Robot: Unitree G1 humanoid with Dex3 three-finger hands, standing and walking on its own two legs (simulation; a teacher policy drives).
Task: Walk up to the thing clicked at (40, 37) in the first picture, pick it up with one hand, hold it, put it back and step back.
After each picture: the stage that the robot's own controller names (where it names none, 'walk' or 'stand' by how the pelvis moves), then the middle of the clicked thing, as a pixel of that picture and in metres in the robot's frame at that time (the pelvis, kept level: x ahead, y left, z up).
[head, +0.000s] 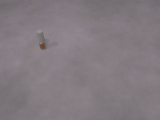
stand; (41, 40) +1.33 +0.44 -0.65
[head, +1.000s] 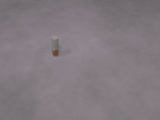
walk; (55, 46) +1.23 +0.20 -0.63
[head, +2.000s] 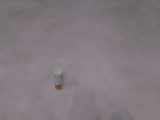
walk; (58, 79) +0.74 +0.16 -0.64
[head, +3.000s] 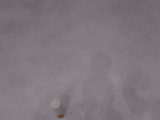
walk; (58, 109) +0.44 +0.19 -0.63
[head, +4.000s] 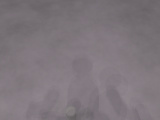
stand; (71, 116) +0.40 +0.07 -0.62
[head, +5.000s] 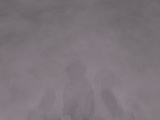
stand; out of the picture +0.38 +0.10 -0.64
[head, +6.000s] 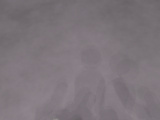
walk; out of the picture +0.32 +0.22 -0.64
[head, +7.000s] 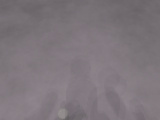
stand; (64, 119) +0.39 +0.11 -0.62
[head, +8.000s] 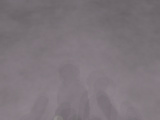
stand; out of the picture +0.38 +0.12 -0.63
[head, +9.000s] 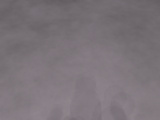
walk; out of the picture +0.38 +0.14 -0.65
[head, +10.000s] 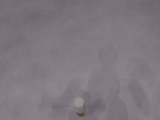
walk; (80, 107) +0.41 +0.07 -0.60
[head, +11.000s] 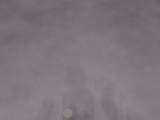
stand; (68, 119) +0.44 +0.09 -0.64
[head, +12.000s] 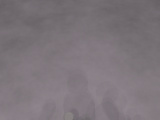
stand; out of the picture +0.44 +0.09 -0.66
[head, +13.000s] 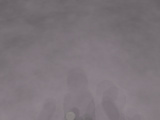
stand; out of the picture +0.43 +0.08 -0.66
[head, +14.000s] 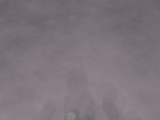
stand; out of the picture +0.44 +0.07 -0.66
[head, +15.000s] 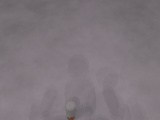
go down; (70, 111) +0.44 +0.07 -0.65
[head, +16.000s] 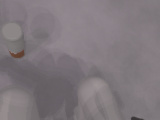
go down; (15, 43) +0.50 +0.18 -0.27
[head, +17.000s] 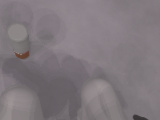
approach; (20, 44) +0.49 +0.19 -0.26
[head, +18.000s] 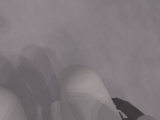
close in; out of the picture +0.47 +0.25 -0.18
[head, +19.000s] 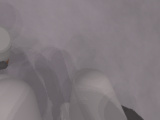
lift; out of the picture +0.39 +0.21 -0.16
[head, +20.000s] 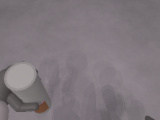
hold; (33, 93) +0.30 +0.16 +0.03
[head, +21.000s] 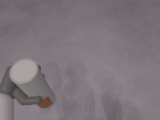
hold; (37, 88) +0.32 +0.15 +0.03
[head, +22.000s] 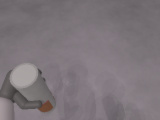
hold; (38, 92) +0.30 +0.15 +0.03
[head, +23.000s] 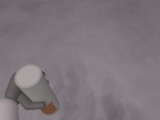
crouch; (41, 94) +0.31 +0.14 +0.01
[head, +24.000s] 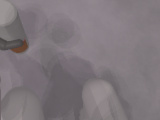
crouch; (12, 33) +0.48 +0.17 -0.06
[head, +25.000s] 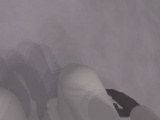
lower; out of the picture +0.44 +0.27 -0.19
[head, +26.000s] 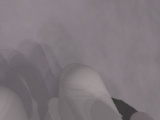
lower; out of the picture +0.44 +0.27 -0.19
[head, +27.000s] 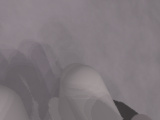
lower; out of the picture +0.44 +0.27 -0.19
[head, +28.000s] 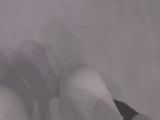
lower; out of the picture +0.44 +0.27 -0.19
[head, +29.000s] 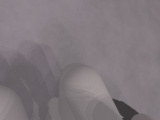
loosen; out of the picture +0.44 +0.27 -0.18
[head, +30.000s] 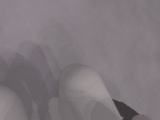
withdraw; out of the picture +0.44 +0.26 -0.18
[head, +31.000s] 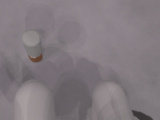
walk; (34, 49) +0.48 +0.20 -0.28
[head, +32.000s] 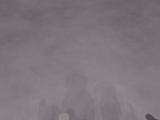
stand; out of the picture +0.41 +0.11 -0.59
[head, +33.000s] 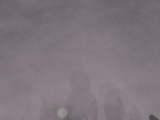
stand; (64, 119) +0.44 +0.13 -0.60
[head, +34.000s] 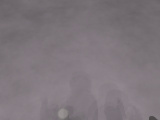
stand; out of the picture +0.43 +0.12 -0.60
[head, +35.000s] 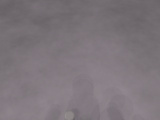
stand; out of the picture +0.45 +0.10 -0.65
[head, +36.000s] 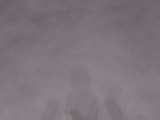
stand; out of the picture +0.41 +0.11 -0.66
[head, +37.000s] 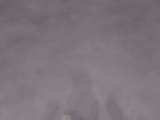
walk; out of the picture +0.41 +0.11 -0.66
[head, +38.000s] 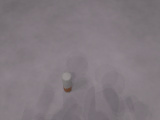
walk; (67, 83) +0.58 +0.12 -0.63
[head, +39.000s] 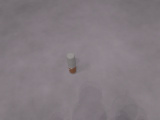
walk; (71, 64) +0.84 +0.16 -0.64
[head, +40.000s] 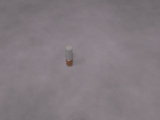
stand; (69, 56) +1.04 +0.12 -0.64
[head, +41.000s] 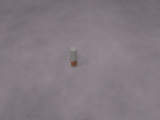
stand; (73, 57) +1.04 +0.09 -0.66
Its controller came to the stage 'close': yes
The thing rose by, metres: 0.65
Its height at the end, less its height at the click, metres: +0.00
